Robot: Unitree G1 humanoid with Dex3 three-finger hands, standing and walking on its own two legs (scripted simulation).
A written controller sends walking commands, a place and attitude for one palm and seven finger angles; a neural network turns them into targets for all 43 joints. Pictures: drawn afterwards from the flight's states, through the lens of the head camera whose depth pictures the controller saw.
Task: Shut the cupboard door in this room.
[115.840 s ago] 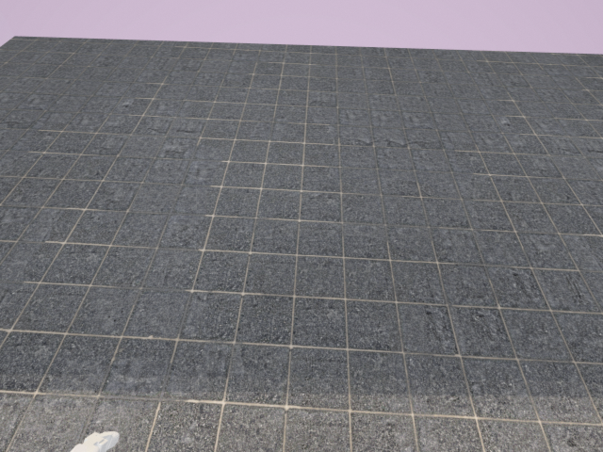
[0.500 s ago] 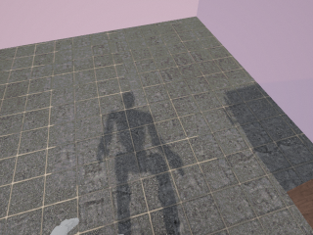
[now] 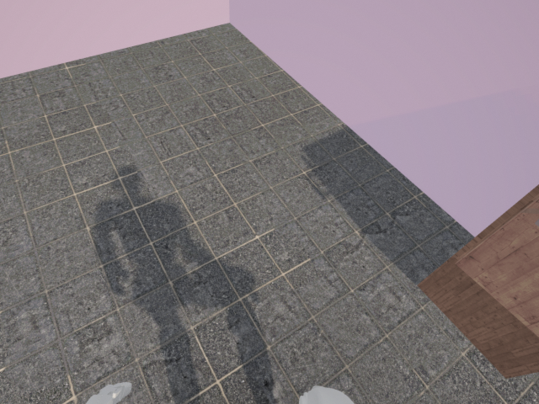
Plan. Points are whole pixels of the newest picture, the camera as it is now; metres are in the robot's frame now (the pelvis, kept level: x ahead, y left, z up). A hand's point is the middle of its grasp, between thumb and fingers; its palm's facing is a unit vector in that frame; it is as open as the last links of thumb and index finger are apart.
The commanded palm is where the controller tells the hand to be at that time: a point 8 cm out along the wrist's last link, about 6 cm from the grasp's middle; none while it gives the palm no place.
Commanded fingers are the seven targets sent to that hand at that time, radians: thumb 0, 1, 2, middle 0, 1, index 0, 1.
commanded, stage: turn to face it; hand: left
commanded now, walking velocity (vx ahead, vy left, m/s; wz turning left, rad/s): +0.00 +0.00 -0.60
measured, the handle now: out of the picture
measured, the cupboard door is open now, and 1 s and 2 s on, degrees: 3 3 3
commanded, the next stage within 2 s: take the last steps up to it in 1.28 s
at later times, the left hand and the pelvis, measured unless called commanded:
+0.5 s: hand (181, 381) +0.17 +0.15 -0.18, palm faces -0.26 -0.94 -0.21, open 7.4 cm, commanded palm none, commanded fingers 0.00 0.90 0.90 -0.20 -0.30 -0.20 -0.30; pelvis +0.03 -0.02 -0.01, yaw -17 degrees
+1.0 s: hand (238, 335) +0.24 +0.07 -0.16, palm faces -0.54 -0.79 -0.28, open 7.4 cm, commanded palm none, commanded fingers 0.00 0.90 0.90 -0.20 -0.30 -0.20 -0.30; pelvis +0.04 -0.05 -0.01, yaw -34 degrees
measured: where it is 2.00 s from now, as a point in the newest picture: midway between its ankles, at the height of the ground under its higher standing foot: outside the picture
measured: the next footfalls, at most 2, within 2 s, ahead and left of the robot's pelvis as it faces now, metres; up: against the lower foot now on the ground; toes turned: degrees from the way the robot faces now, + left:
right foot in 0.16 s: +0.04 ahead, -0.15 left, +0.00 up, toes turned -11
left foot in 0.52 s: +0.12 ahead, +0.09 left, +0.00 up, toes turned -14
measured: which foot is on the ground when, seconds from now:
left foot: down 0.00-0.16, up 0.18-0.50, down 0.52-0.88, up 0.90-1.00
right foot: up 0.00-0.14, down 0.16-0.52, up 0.54-0.86, down 0.88-1.00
